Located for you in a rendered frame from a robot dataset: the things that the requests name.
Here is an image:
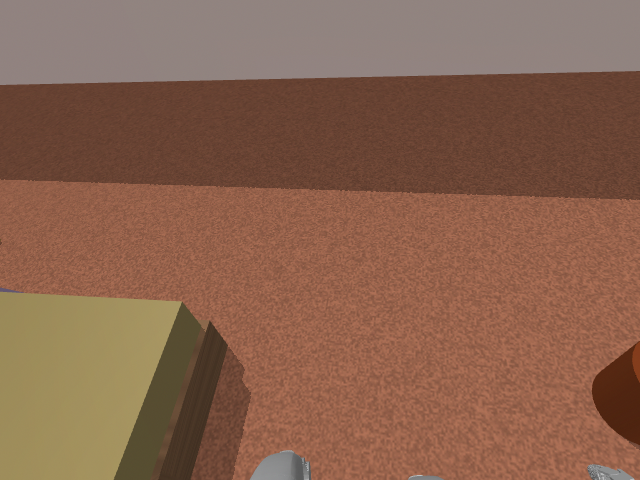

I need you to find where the bed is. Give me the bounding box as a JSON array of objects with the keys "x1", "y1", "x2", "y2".
[{"x1": 0, "y1": 292, "x2": 228, "y2": 480}]

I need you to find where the right robot hand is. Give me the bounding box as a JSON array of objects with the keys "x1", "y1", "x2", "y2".
[{"x1": 587, "y1": 464, "x2": 635, "y2": 480}]

